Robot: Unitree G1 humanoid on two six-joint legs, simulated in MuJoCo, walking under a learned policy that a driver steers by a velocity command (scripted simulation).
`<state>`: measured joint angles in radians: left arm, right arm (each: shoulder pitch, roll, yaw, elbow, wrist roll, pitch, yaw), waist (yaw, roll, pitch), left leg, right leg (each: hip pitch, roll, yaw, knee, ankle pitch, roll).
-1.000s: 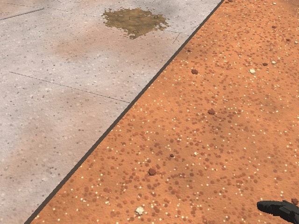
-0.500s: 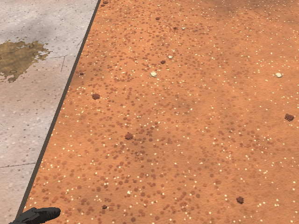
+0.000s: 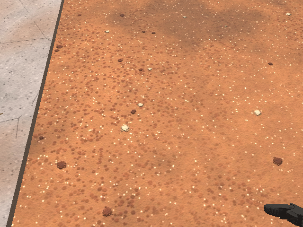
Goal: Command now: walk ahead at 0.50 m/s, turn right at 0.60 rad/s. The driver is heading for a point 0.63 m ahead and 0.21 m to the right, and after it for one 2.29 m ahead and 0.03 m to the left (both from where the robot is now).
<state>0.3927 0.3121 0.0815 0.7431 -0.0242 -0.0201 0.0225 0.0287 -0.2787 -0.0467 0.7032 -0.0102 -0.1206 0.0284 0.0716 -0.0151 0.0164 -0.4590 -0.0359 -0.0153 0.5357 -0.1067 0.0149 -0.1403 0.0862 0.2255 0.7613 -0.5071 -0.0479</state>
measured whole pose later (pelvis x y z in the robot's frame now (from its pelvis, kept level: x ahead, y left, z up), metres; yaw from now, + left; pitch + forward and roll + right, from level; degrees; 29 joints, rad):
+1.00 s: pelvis +0.55 -0.14 +0.00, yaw -29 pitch +2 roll +0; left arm 0.36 0.31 0.07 0.76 0.00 -0.03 0.01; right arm 0.08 -0.29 -0.04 0.71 0.00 -0.10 0.04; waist 0.06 0.00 0.01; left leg -0.47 -0.03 0.02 0.54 -0.12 0.04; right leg -0.07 0.06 0.14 0.65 -0.47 -0.04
